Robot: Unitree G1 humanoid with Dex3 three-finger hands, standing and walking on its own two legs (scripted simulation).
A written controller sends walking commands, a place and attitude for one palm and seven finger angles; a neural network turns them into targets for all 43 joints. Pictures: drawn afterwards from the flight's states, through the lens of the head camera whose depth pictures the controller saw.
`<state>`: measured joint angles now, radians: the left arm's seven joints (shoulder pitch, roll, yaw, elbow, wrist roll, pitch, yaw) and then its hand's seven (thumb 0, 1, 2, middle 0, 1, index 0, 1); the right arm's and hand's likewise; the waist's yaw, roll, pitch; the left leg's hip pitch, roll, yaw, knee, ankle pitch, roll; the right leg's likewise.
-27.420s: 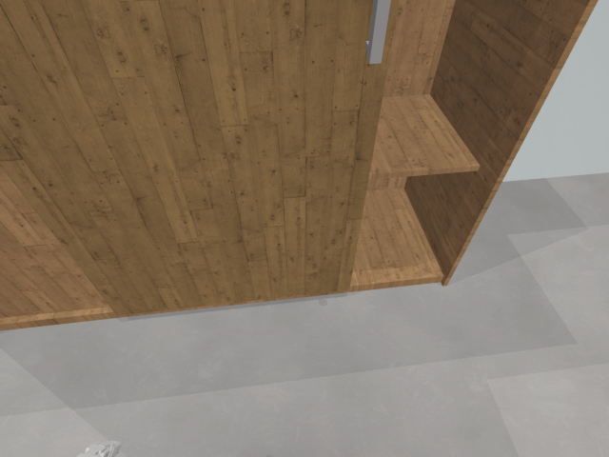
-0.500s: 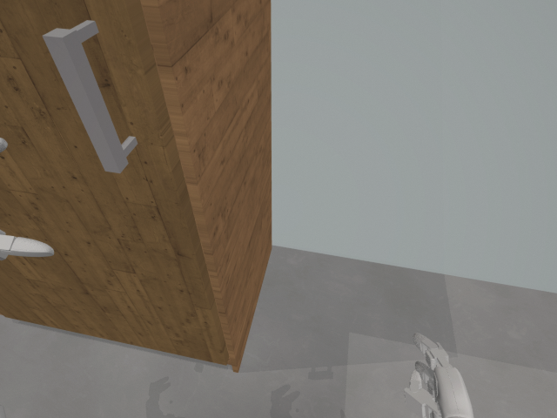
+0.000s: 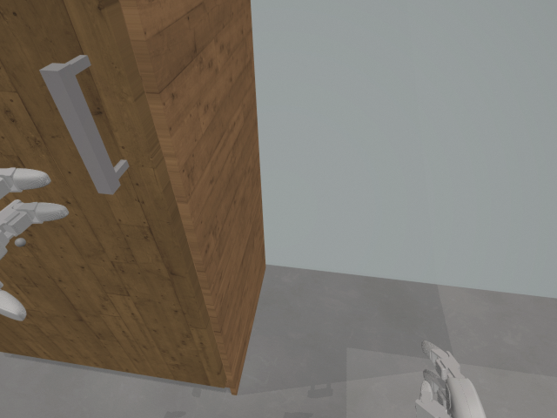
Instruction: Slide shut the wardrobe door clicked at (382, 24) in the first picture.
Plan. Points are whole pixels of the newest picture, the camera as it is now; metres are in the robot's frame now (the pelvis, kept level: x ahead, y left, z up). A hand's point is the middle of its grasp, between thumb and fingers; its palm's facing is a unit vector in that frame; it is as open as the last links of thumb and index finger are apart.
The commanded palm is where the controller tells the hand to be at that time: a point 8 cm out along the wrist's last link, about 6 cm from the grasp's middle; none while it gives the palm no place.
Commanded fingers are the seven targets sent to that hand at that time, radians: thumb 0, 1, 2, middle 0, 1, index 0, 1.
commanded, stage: draw the hand back to the body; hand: left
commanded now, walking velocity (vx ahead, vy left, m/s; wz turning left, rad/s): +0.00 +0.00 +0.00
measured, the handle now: (95, 128) +0.38 +0.30 +0.26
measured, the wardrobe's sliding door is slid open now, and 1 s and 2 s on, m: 0.02 0.02 0.02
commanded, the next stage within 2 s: step back with the hand held close in 1.18 s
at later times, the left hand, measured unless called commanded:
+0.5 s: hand (47, 268) +0.21 +0.30 +0.18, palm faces +0.55 -0.77 -0.34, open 11.8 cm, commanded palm +0.15 +0.32 +0.19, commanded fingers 0.00 0.39 0.65 -0.22 -0.60 -0.22 -0.60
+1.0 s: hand (80, 285) +0.20 +0.26 +0.16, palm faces +0.45 -0.81 -0.38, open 7.6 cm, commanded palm +0.15 +0.29 +0.18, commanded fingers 0.00 0.90 0.90 -0.20 -0.30 -0.20 -0.30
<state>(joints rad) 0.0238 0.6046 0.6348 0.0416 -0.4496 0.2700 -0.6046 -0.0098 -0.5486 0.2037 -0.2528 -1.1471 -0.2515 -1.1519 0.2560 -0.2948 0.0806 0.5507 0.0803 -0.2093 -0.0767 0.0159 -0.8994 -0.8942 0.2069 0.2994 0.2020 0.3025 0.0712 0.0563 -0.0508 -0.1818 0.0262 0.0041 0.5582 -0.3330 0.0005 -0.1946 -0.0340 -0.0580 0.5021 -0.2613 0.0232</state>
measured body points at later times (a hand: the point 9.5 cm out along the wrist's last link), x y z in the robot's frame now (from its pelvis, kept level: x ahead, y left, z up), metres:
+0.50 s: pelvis +0.00 +0.00 +0.01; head -0.02 -0.01 +0.46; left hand +0.18 +0.33 +0.19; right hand +0.17 -0.22 -0.08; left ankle -0.02 +0.12 -0.73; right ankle +0.01 -0.14 -0.73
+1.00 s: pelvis +0.01 +0.00 +0.01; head -0.01 -0.02 +0.46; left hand +0.17 +0.30 +0.18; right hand +0.20 -0.23 -0.07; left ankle -0.02 +0.12 -0.73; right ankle +0.01 -0.14 -0.73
